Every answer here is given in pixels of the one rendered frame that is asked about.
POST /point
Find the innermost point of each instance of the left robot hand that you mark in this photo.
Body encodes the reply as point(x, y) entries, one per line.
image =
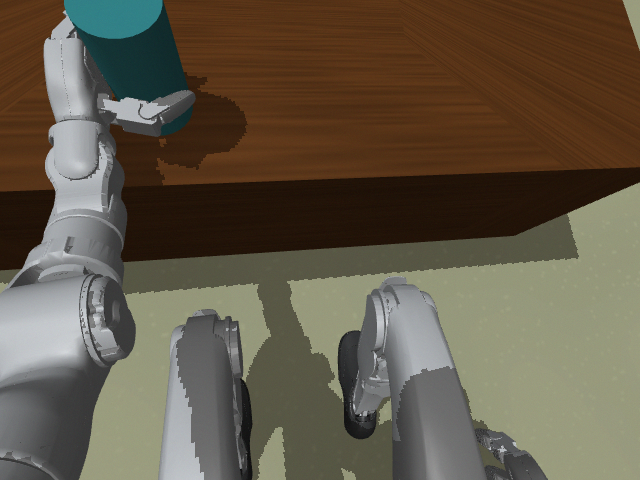
point(77, 89)

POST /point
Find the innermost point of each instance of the can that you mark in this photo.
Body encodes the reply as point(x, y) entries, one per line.
point(132, 43)

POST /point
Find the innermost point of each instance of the left robot arm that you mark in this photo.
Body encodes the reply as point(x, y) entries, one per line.
point(64, 319)

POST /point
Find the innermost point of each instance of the right robot foot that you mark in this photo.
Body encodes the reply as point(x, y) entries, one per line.
point(357, 426)

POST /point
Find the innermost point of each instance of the right robot hand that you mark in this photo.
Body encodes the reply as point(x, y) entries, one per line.
point(519, 465)

